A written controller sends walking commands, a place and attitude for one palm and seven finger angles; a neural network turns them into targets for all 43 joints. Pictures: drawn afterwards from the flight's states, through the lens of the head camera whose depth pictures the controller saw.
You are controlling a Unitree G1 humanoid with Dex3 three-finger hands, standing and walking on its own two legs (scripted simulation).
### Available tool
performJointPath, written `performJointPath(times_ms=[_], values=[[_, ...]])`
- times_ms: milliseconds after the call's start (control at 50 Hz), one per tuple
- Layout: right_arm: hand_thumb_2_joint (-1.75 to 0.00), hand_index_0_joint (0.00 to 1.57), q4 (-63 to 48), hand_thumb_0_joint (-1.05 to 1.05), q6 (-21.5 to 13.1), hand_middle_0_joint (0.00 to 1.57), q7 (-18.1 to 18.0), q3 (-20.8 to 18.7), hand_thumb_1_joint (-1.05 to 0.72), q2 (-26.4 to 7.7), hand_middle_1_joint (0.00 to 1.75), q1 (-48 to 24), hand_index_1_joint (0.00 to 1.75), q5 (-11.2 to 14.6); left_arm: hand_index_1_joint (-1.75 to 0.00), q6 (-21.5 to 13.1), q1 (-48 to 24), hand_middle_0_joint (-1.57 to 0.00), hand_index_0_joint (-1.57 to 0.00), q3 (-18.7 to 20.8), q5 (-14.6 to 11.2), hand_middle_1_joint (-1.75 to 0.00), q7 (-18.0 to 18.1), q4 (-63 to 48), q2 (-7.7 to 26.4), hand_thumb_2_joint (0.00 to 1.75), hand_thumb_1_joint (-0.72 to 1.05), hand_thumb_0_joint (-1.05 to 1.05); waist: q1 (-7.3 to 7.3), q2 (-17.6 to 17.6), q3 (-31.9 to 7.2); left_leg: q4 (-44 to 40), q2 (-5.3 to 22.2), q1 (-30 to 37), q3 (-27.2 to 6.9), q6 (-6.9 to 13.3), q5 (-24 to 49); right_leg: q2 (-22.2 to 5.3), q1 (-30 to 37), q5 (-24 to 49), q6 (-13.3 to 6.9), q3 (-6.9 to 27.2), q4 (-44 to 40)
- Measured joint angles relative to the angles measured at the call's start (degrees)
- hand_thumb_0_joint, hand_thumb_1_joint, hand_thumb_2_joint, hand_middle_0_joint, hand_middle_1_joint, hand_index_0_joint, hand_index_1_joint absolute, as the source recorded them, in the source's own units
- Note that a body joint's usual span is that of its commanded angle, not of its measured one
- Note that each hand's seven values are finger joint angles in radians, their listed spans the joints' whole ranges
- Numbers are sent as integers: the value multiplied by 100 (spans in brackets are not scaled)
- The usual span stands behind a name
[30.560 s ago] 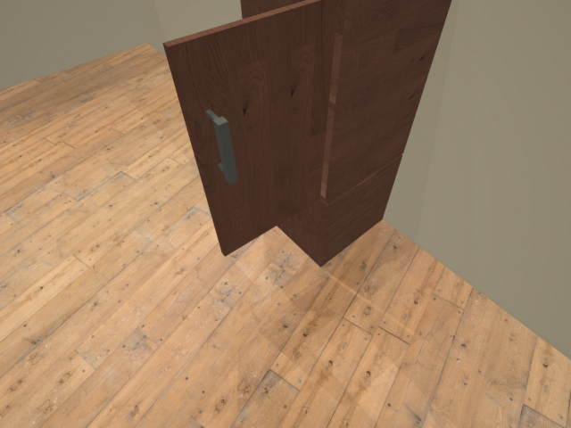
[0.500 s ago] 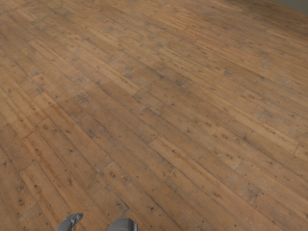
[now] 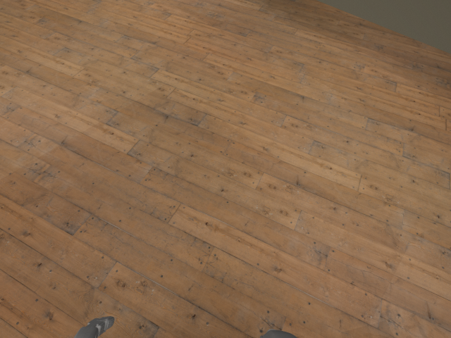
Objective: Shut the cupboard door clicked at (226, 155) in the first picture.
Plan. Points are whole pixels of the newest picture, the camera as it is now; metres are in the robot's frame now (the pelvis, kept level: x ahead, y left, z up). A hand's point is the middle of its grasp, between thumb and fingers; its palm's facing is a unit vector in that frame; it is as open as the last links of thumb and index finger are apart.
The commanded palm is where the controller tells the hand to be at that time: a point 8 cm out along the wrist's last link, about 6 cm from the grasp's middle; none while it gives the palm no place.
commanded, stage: turn to face it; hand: left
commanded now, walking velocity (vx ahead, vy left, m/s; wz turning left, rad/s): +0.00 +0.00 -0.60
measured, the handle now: out of the picture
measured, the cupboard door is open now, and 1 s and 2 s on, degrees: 53 53 53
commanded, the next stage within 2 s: none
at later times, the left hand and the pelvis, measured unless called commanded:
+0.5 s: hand (138, 321) +0.16 +0.19 -0.19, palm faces -0.24 -0.95 -0.19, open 7.4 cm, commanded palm none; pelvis +0.04 +0.01 -0.01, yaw -17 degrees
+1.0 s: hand (193, 278) +0.25 +0.08 -0.16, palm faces -0.56 -0.79 -0.26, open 7.4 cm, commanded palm none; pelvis +0.04 -0.03 +0.00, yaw -34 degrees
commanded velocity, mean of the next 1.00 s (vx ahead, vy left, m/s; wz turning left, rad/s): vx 0.00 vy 0.00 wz -0.60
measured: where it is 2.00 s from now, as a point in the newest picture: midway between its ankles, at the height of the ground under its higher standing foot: outside the picture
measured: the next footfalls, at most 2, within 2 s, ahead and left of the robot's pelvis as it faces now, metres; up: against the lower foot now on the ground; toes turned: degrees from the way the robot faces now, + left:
right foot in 0.08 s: +0.03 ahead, -0.14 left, +0.00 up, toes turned -8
left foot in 0.44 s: +0.12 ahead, +0.10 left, +0.00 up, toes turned -11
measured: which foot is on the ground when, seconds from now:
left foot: down 0.00-0.08, up 0.10-0.42, down 0.44-0.84, up 0.86-1.00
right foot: up 0.00-0.06, down 0.08-0.44, up 0.46-0.82, down 0.84-1.00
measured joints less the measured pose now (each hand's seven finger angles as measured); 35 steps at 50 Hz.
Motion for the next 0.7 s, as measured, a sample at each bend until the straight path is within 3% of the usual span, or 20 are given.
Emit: performJointPath(times_ms=[80, 140, 180, 220, 320, 380, 420, 460, 500, 560, 620, 700], values=[[-90, 21, 47, 0, 65, 20, 49, -102, -90, -132, 30, 132, 30, 49, -30, -127, -2, -19, -20, -61, 18, -30, -3, -95, 20, 90, 91, 1, -46, 59, -81, 625, 145, -136, 233, -167, -386, -7, 688, 870, -208, -71, -1524], [-90, 21, 164, 0, 255, 20, 3, -181, -91, -335, 30, -18, 30, 92, -30, -284, -24, -19, -20, -125, 12, -30, 106, -60, -128, 90, 91, 1, -63, 311, -18, 2162, -46, -770, -486, -267, -1327, 150, 576, 577, -349, 1, -1301], [-90, 20, 199, 0, 304, 20, -29, -187, -91, -364, 30, -141, 30, 106, -30, -300, 54, -20, -20, -146, -1, -30, 182, -60, -176, 90, 91, 1, -40, 279, 1, 2967, -269, -1145, -755, -316, -1265, 187, 625, 696, -359, 148, -1446], [-90, 20, 152, 0, 288, 20, -13, -179, -91, -348, 30, -222, 30, 107, -30, -277, 142, -20, -20, -164, 0, -30, 218, -28, -189, 90, 91, 1, -35, 195, -16, 3195, -380, -1374, -843, -368, -994, 211, 708, 845, -362, 289, -1670], [-90, 20, -20, 0, 230, 20, 35, -144, -91, -247, 30, -354, 30, 115, -30, -233, 317, -20, -20, -192, 29, -30, 204, 61, -180, 90, 91, 1, 4, -14, -101, 2474, -517, -1418, -939, -410, -658, 268, 806, 990, -328, 592, -1963], [-90, 20, -99, 0, 180, 20, 32, -110, -91, -178, 30, -419, 30, 138, -30, -206, 381, -20, -20, -171, 45, -30, 189, 92, -153, 90, 91, 1, 68, -143, -130, 1616, -616, -1146, -969, -378, -587, 308, 762, 949, -260, 798, -1893], [-90, 20, -157, 0, 99, 20, 20, -73, -91, -149, 30, -410, 30, 147, -30, -166, 419, -20, -20, -148, 23, -30, 186, 115, -124, 90, 91, 1, 85, -209, -168, 709, -670, -785, -955, -340, -124, 350, 672, 836, -180, 930, -1698], [-90, 20, -197, 0, -3, 20, 4, -31, -91, -112, 30, -379, 30, 107, -30, -106, 414, -20, -20, -113, -20, -30, 180, 125, -66, 90, 91, 1, 95, -284, -192, 394, -652, -657, -876, -56, 162, 390, 418, 336, -143, 992, -1119], [-90, 20, -216, 0, -35, 20, -7, 42, -91, -38, 30, -362, 30, 51, -30, -57, 356, -20, -20, -69, -12, -30, 163, 151, 12, 90, 91, 1, 135, -364, -123, 503, -579, -595, -692, 163, -1, 394, 21, -343, -106, 841, 78], [-90, 20, -238, 0, -34, 20, -30, 97, -91, 33, 30, -257, 30, 12, -30, -17, 259, -20, -20, 3, -1, -30, 92, 155, 83, 90, 91, 1, 125, -339, -51, 258, -431, -355, -512, 214, 13, 287, -386, -345, -4, 498, 1357], [-90, 21, -181, 0, -26, 20, -42, 96, -91, 51, 30, -159, 30, 6, -30, 10, 170, -19, -20, 33, -4, -30, 40, 100, 101, 90, 91, 1, 115, -247, -17, -18, -286, -150, -327, 192, 120, 123, -472, -156, 73, 284, 1471], [-90, 21, -60, 0, -17, 20, -23, 40, -90, 19, 30, -26, 30, 7, -30, 28, 40, -19, -20, 31, 4, -30, 10, 47, 89, 90, 91, 1, 45, -115, -9, -120, -106, 8, -62, 128, 110, -28, -272, -44, 73, 135, 716]])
